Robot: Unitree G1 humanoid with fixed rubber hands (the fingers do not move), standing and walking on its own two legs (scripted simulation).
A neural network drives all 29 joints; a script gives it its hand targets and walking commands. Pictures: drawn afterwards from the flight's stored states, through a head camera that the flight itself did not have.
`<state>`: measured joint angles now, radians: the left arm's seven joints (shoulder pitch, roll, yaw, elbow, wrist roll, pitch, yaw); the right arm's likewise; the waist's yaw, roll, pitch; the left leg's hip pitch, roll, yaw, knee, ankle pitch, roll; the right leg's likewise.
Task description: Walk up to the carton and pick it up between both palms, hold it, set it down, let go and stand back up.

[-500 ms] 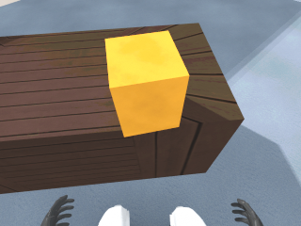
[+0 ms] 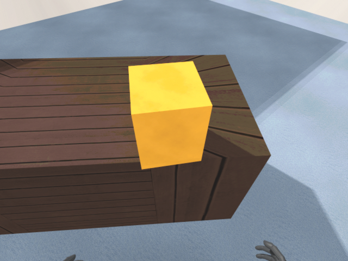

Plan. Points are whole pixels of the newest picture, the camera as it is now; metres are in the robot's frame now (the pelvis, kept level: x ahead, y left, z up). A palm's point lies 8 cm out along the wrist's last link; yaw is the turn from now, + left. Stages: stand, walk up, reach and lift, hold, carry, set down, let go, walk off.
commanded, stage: walk up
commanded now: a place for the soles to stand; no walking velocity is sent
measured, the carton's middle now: (166, 116) +0.52 +0.02 +0.00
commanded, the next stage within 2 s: none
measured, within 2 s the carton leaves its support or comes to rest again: neither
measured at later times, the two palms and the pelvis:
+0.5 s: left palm out of the picture +0.13 +0.26 -0.11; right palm out of the picture +0.10 -0.25 -0.12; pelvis +0.06 +0.00 -0.01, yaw -1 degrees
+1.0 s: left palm (56, 243) +0.19 +0.30 -0.13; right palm (251, 213) +0.25 -0.21 -0.10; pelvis +0.11 +0.03 -0.02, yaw -3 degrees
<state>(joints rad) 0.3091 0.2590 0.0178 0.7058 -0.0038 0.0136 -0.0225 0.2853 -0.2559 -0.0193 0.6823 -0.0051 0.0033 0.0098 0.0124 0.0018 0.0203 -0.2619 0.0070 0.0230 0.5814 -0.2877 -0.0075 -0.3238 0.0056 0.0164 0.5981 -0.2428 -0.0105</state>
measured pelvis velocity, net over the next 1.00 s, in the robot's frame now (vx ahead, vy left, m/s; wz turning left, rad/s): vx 0.11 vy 0.03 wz -0.06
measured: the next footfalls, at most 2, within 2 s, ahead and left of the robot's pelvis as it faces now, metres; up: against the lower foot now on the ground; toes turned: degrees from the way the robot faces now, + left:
left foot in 0.86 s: +0.26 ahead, +0.13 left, +0.00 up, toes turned +0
right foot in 1.20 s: +0.11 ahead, -0.11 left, +0.00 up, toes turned +1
